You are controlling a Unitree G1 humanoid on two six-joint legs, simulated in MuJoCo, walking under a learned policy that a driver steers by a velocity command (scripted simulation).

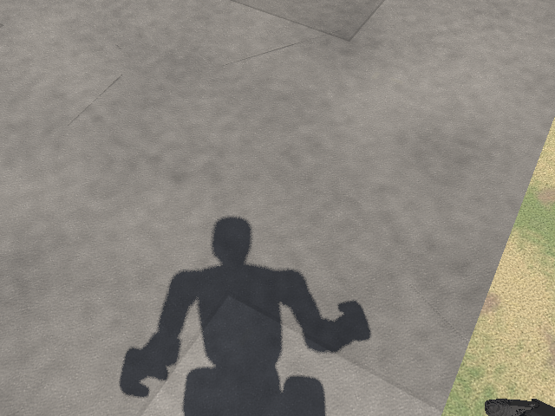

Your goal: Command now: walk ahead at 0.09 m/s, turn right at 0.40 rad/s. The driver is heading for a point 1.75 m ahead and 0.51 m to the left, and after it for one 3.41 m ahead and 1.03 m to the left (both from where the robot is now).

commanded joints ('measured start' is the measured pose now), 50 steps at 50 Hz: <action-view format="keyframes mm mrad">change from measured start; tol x16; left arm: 1 76 147 36 -41 1 31 11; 50 -132 91 26 -111 10 -33 -9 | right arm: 1 75 -101 -20 -61 3 24 -4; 34 262 -285 -86 -141 -6 77 35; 50 114 -232 -75 -198 32 102 -6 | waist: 1 -45 92 -201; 12 -20 183 -109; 16 -13 -234 -59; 30 -57 -137 -98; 33 -98 317 -200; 36 -71 100 -124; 50 -69 184 -111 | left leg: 1 395 350 -370 -127 225 210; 5 121 186 -171 -210 77 173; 13 59 175 -297 -166 -209 108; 16 -123 -14 0 288 -428 -25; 20 -212 27 -51 631 -387 -81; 30 164 8 129 14 -113 -16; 33 492 451 -526 -99 648 346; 37 335 267 -298 -139 252 211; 50 240 197 -451 -136 -2 206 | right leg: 1 -259 -100 -23 302 5 71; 12 182 -94 -152 -518 340 4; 16 191 -491 198 -703 453 -239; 20 261 -442 22 -619 836 -196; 29 250 -445 -126 -526 772 -159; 31 129 -381 -218 -354 598 -55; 33 -308 -137 -188 176 -153 90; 34 -325 -161 -103 280 -119 80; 39 -239 -165 -96 180 188 78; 50 -81 -102 -69 -261 210 78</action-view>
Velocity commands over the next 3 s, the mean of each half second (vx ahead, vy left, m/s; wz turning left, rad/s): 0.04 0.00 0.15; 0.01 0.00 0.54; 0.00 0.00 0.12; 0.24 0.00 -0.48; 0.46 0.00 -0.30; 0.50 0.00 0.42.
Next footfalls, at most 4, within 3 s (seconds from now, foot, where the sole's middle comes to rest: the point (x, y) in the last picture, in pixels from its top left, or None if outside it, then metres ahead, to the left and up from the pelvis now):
0.26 right None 0.07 -0.13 -0.76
0.62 left None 0.06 0.13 -0.76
1.10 right None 0.15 -0.07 -0.76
1.42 left None -0.02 0.14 -0.76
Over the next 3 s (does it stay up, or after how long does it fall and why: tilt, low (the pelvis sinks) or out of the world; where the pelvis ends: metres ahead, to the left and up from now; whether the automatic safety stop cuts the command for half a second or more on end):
stays up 0.65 0.04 0.02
